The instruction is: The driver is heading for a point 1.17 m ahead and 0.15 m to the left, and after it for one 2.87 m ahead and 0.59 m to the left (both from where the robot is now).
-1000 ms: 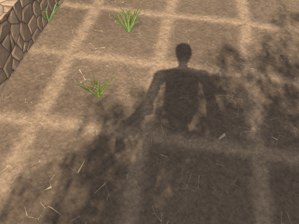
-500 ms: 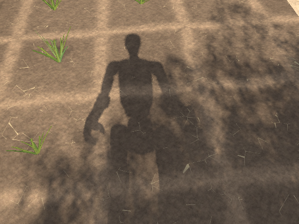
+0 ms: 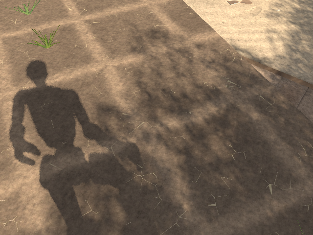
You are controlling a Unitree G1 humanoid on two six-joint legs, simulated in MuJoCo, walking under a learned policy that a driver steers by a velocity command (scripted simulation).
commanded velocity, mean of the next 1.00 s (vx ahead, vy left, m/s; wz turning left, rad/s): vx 0.50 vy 0.00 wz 0.10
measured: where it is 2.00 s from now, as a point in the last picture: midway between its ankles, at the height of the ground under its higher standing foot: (124, 128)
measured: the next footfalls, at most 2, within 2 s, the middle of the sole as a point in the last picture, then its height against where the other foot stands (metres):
right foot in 0.30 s outside the picture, level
left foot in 0.82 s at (140, 203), level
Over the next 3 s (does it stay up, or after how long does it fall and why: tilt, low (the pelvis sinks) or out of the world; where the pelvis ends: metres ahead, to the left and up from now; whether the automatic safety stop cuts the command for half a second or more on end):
stays up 1.10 0.20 0.00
